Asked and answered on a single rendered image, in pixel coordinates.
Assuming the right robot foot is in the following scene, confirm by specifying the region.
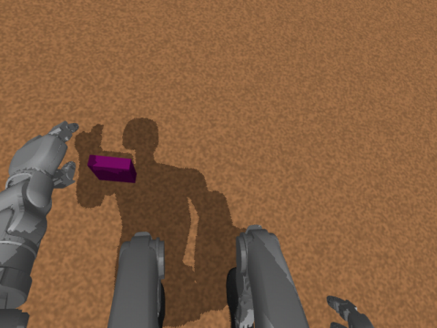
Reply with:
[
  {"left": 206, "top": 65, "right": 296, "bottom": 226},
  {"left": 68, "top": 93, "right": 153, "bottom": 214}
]
[{"left": 226, "top": 267, "right": 254, "bottom": 328}]

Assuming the right robot hand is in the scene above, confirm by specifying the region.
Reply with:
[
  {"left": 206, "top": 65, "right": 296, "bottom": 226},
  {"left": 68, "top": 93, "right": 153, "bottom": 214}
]
[{"left": 326, "top": 296, "right": 374, "bottom": 328}]

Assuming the left robot arm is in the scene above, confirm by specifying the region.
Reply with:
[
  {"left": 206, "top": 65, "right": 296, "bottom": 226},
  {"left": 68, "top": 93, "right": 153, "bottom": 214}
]
[{"left": 0, "top": 169, "right": 54, "bottom": 328}]

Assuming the left robot hand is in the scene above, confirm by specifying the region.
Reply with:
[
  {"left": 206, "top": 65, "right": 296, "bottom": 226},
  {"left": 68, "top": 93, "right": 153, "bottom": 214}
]
[{"left": 8, "top": 121, "right": 79, "bottom": 189}]

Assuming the carton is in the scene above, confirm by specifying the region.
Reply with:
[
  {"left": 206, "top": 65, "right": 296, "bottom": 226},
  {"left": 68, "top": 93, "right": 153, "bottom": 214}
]
[{"left": 87, "top": 155, "right": 137, "bottom": 183}]

